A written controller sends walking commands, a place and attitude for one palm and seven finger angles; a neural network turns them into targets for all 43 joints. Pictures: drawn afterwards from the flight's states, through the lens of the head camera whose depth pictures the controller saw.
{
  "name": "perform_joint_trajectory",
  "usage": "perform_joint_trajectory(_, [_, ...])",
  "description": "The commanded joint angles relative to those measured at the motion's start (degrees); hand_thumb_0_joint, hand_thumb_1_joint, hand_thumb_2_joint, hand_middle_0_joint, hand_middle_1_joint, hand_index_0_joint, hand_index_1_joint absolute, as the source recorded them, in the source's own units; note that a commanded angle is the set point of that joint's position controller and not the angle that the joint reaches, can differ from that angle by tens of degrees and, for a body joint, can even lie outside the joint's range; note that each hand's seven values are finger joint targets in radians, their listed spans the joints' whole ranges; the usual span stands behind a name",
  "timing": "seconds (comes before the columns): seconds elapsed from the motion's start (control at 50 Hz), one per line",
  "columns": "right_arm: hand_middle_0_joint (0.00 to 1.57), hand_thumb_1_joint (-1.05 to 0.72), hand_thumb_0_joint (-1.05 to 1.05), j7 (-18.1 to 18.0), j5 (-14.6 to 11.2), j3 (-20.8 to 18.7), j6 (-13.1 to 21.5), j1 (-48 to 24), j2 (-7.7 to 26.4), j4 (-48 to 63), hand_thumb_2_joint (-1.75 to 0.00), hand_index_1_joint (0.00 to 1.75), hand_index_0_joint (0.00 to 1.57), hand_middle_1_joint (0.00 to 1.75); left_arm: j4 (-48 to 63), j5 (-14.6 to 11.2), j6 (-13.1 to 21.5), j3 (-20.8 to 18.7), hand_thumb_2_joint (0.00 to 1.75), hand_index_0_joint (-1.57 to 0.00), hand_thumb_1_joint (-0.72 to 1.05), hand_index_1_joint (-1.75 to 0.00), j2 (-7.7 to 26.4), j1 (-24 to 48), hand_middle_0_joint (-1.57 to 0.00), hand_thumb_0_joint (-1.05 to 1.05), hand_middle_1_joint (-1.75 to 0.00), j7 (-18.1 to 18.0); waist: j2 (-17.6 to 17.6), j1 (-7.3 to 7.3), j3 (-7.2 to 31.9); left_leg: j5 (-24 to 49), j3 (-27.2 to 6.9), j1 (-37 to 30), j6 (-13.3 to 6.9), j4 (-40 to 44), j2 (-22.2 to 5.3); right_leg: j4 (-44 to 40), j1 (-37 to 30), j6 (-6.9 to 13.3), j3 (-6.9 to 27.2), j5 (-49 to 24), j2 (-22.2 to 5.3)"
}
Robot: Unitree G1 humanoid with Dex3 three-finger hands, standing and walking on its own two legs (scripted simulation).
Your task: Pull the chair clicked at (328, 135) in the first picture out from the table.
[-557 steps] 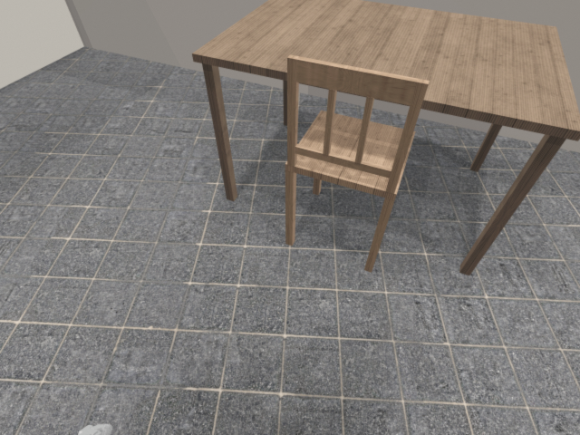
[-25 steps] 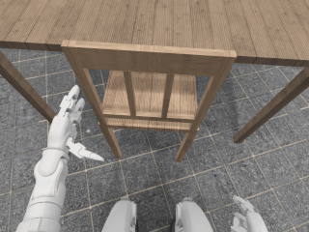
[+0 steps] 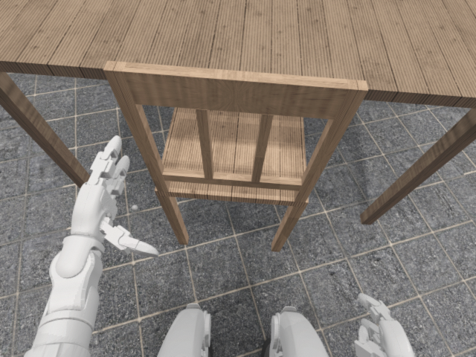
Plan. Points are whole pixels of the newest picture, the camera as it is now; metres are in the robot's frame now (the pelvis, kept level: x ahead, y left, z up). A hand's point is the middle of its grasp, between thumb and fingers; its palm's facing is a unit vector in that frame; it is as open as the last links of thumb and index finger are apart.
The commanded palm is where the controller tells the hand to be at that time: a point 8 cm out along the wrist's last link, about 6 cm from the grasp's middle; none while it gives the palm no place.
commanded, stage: push the fingers through the gap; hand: left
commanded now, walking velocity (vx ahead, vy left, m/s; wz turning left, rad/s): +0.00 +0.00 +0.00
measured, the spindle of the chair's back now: (206, 145) +0.49 +0.08 -0.01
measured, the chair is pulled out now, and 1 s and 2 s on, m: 0.00 0.00 0.00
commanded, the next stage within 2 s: hook a spindle and tug to test in 1.64 s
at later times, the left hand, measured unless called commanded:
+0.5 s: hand (140, 184) +0.39 +0.18 +0.02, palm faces -0.05 -1.00 -0.06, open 16.9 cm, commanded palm +0.38 +0.22 +0.02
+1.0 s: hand (148, 159) +0.44 +0.18 +0.02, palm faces -0.04 -1.00 -0.06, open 17.0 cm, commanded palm +0.43 +0.22 +0.02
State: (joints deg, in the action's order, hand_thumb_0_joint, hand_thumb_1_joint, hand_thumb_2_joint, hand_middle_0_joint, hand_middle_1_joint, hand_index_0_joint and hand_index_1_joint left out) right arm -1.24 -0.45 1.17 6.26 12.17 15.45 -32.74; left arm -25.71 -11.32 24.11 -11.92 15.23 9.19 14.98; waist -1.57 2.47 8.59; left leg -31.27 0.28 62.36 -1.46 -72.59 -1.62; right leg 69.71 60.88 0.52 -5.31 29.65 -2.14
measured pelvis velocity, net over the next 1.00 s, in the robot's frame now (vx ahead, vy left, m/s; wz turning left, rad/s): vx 0.00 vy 0.00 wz -0.01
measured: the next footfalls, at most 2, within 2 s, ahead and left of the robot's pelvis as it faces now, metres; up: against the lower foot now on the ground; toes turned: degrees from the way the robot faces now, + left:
none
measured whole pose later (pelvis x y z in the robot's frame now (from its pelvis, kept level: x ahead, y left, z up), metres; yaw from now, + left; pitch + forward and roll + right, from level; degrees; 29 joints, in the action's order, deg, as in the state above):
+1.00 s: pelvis +0.00 +0.00 -0.01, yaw -1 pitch +24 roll -3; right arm -0.4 0.8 1.6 2.4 15.0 15.7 -36.0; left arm -48.2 -7.1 26.2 -17.0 19.7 32.9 13.1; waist -2.0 5.8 8.4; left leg -31.3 0.4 67.7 -1.8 -74.4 -2.0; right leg 70.9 66.1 0.3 -5.0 29.1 -1.7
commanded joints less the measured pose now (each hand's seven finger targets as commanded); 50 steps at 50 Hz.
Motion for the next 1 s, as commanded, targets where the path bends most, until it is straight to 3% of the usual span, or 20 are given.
perform_joint_trajectory(0.0, [0.2, -0.9, 0.0, -0.72, -0.17, -3.47, 2.42, 1.4, 8.47, 6.42, -0.9, 0.3, 0.2, 0.3, 10.87, -1.05, 3.73, -3.12, 0.3, -0.06, -0.5, -0.08, 9.35, 13.64, -0.06, 0.0, -0.08, 0.0, -0.83, 1.07, 19.63, 13.78, -3.18, -14.05, 0.45, 10.11, 0.87, -9.35, -9.77, 1.21, 2.88, -9.93, 1.56])
perform_joint_trajectory(0.14, [0.2, -0.9, 0.0, -1.11, 0.15, -3.43, 2.77, 2.21, 8.74, 5.23, -0.9, 0.3, 0.2, 0.3, 10.28, -0.41, 4.1, -2.06, 0.3, -0.06, -0.5, -0.08, 9.45, 19.96, -0.06, 0.0, -0.08, -0.16, -3.51, 1.95, 22.22, 15.37, -3.95, -16.88, 0.61, 9.43, 0.66, -8.65, -7.23, 1.36, 2.51, -9.74, 1.62])
perform_joint_trajectory(0.2, [0.2, -0.9, 0.0, -1.16, 0.11, -3.38, 2.44, 2.5, 8.88, 4.69, -0.9, 0.3, 0.2, 0.3, 6.7, -0.17, 3.46, -2.61, 0.3, -0.06, -0.5, -0.08, 9.62, 21.94, -0.06, 0.0, -0.08, -0.36, -2.35, 2.0, 21.54, 14.03, -3.92, -15.72, 0.7, 9.6, 0.71, -8.88, -6.98, 1.28, 2.49, -8.83, 1.56])
perform_joint_trajectory(0.3, [0.2, -0.9, 0.0, -0.82, 0.25, -3.32, 1.79, 3.41, 8.85, 4.52, -0.9, 0.3, 0.2, 0.3, 4.76, 0.28, 2.88, -3.56, 0.3, -0.06, -0.5, -0.08, 10.68, 25.26, -0.06, 0.0, -0.08, -0.92, -2.17, 1.91, 24.01, 15.98, -3.71, -15.67, 0.68, 9.35, 0.85, -8.6, -8.69, 1.29, 2.75, -11.1, 1.6])
perform_joint_trajectory(0.34, [0.2, -0.9, 0.0, -0.65, 0.4, -3.32, 1.46, 4.0, 8.92, 4.71, -0.9, 0.3, 0.2, 0.3, 3.3, 0.42, 2.75, -5.16, 0.3, -0.06, -0.5, -0.08, 11.97, 23.51, -0.06, 0.0, -0.08, -1.27, -1.29, 1.29, 24.83, 17.95, -3.45, -15.17, 0.6, 9.21, 0.96, -8.32, -10.38, 1.35, 2.84, -13.3, 1.78])
perform_joint_trajectory(0.36, [0.2, -0.9, 0.0, -0.57, 0.38, -3.36, 1.37, 4.03, 8.74, 4.63, -0.9, 0.3, 0.2, 0.3, 4.01, 0.6, 3.01, -4.15, 0.3, -0.06, -0.5, -0.08, 11.13, 25.25, -0.06, 0.0, -0.08, -1.15, -1.53, 2.11, 25.21, 17.96, -3.27, -15.24, 0.59, 8.95, 0.84, -8.25, -10.0, 1.11, 2.93, -13.61, 1.69])
perform_joint_trajectory(0.52, [0.2, -0.9, 0.0, -0.48, 0.47, -3.5, 0.72, 5.2, 9.08, 3.0, -0.9, 0.3, 0.2, 0.3, 0.24, 1.11, 4.17, -3.52, 0.3, -0.06, -0.5, -0.08, 11.08, 31.47, -0.06, 0.0, -0.08, -1.35, -2.85, 3.2, 23.85, 16.81, -3.7, -15.88, 0.75, 9.06, 0.64, -8.62, -7.32, 1.25, 2.75, -11.68, 1.81])
perform_joint_trajectory(0.54, [0.2, -0.9, 0.0, -0.42, 0.51, -3.51, 0.65, 5.48, 9.13, 3.1, -0.9, 0.3, 0.2, 0.3, 0.4, 1.32, 4.42, -4.41, 0.3, -0.06, -0.5, -0.08, 12.14, 31.5, -0.06, 0.0, -0.08, -1.57, -3.63, 2.63, 24.75, 17.7, -3.7, -16.34, 0.78, 9.07, 0.73, -8.35, -7.81, 1.43, 2.71, -12.15, 1.88])
perform_joint_trajectory(0.56, [0.2, -0.9, 0.0, -0.27, 0.56, -3.5, 0.51, 5.74, 9.04, 3.06, -0.9, 0.3, 0.2, 0.3, -0.34, 1.46, 4.37, -3.88, 0.3, -0.06, -0.5, -0.08, 11.37, 31.3, -0.06, 0.0, -0.08, -1.61, -3.14, 2.85, 25.43, 18.09, -3.74, -16.85, 0.8, 9.13, 0.75, -8.38, -7.98, 1.34, 2.64, -12.58, 1.91])
perform_joint_trajectory(0.62, [0.2, -0.9, 0.0, -0.23, 0.59, -3.41, -0.16, 6.11, 9.24, 2.7, -0.9, 0.3, 0.2, 0.3, -3.55, 1.95, 4.32, -5.31, 0.3, -0.06, -0.5, -0.08, 13.2, 33.16, -0.06, 0.0, -0.08, -1.79, -1.46, 3.16, 24.07, 17.21, -3.46, -14.43, 0.62, 8.91, 0.7, -8.35, -8.3, 1.23, 2.84, -12.48, 1.92])
perform_joint_trajectory(0.66, [0.2, -0.9, 0.0, -0.13, 0.69, -3.5, -0.29, 6.43, 9.16, 2.54, -0.9, 0.3, 0.2, 0.3, -3.0, 2.24, 4.86, -4.9, 0.3, -0.06, -0.5, -0.08, 12.86, 35.42, -0.06, 0.0, -0.08, -1.89, -4.02, 3.21, 25.33, 18.41, -3.61, -16.39, 0.8, 8.8, 0.64, -8.04, -7.19, 1.35, 2.7, -12.84, 1.96])
perform_joint_trajectory(0.76, [0.2, -0.9, 0.0, 0.05, 0.9, -3.31, -1.0, 7.06, 9.36, 1.99, -0.9, 0.3, 0.2, 0.3, -7.62, 2.57, 5.0, -5.04, 0.3, -0.06, -0.5, -0.08, 12.96, 38.51, -0.06, 0.0, -0.08, -2.22, -2.33, 4.16, 24.6, 17.53, -3.7, -14.86, 0.63, 8.56, 0.69, -8.07, -6.69, 1.2, 2.63, -12.29, 2.11])
perform_joint_trajectory(0.94, [0.2, -0.9, 0.0, 0.26, 1.3, -3.28, -2.08, 8.43, 9.64, 1.57, -0.9, 0.3, 0.2, 0.3, -10.35, 3.02, 6.07, -7.64, 0.3, -0.06, -0.5, -0.08, 16.54, 43.51, -0.06, 0.0, -0.08, -1.67, -3.77, 4.2, 28.38, 19.97, -3.45, -15.2, 0.46, 7.35, 0.78, -7.36, -7.89, 1.33, 3.06, -14.82, 2.32])
perform_joint_trajectory(0.98, [0.2, -0.9, 0.0, 0.33, 1.2, -3.1, -2.56, 8.49, 9.65, 1.12, -0.9, 0.3, 0.2, 0.3, -13.25, 3.2, 5.57, -6.99, 0.3, -0.06, -0.5, -0.08, 16.0, 44.9, -0.06, 0.0, -0.08, -1.44, -3.44, 5.01, 25.99, 18.63, -3.37, -13.83, 0.42, 7.37, 0.66, -7.59, -6.58, 1.21, 3.02, -13.78, 2.3])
